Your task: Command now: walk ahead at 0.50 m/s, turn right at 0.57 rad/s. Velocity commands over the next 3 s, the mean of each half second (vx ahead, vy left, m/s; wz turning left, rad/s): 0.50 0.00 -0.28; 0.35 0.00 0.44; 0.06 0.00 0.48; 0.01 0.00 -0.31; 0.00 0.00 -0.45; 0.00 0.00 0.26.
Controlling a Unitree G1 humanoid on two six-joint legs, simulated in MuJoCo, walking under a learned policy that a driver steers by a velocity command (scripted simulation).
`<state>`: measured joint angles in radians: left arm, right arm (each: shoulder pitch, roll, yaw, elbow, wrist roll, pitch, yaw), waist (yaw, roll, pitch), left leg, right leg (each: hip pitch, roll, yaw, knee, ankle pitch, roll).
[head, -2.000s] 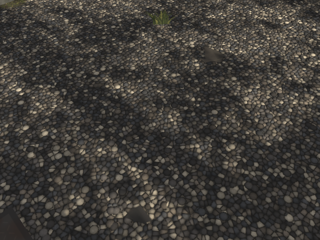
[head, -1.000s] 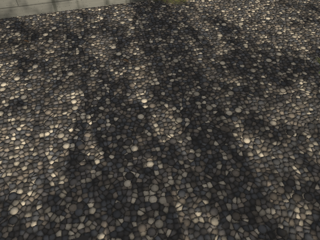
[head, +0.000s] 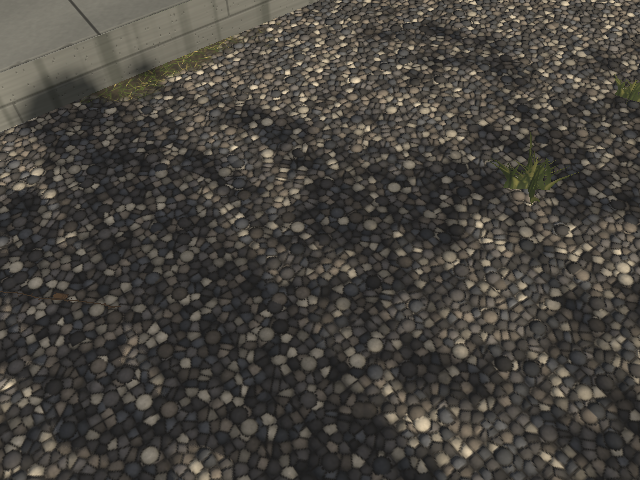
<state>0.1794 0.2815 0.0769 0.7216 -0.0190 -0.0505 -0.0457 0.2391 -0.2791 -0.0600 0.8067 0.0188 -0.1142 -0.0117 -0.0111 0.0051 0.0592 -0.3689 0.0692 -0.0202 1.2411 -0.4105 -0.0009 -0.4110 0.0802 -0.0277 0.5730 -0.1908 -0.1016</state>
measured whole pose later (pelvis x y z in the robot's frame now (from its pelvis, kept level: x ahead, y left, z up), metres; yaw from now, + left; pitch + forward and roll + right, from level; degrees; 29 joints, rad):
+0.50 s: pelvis +0.29 +0.04 +0.00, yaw -7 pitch +2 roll +0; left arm 0.32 0.28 0.05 0.77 -0.01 -0.07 0.00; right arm 0.17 -0.28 -0.06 0.72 0.01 -0.11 0.04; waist 0.01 -0.02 0.01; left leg -0.39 -0.07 0.00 0.51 -0.16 0.07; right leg -0.32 0.06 0.09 1.14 -0.42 -0.04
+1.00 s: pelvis +0.51 +0.00 +0.01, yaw +10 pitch +2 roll +0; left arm 0.05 0.24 0.04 0.65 0.02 -0.05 0.01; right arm 0.31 -0.32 -0.07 0.70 0.02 0.02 -0.03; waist -0.05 0.03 0.04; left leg -0.46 -0.06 -0.09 1.18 -0.54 -0.06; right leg -0.41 0.02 0.00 0.48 -0.11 -0.02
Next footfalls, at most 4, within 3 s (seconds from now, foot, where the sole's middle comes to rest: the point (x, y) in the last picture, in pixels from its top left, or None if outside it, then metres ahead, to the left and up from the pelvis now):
0.40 left None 0.41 0.11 -0.76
0.88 right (378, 376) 0.66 -0.09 -0.76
1.32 left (261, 420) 0.56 0.16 -0.76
1.72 right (364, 393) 0.62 -0.06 -0.76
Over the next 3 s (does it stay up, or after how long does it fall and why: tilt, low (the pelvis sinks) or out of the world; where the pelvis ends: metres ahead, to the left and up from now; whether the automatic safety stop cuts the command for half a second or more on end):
stays up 0.51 0.08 0.00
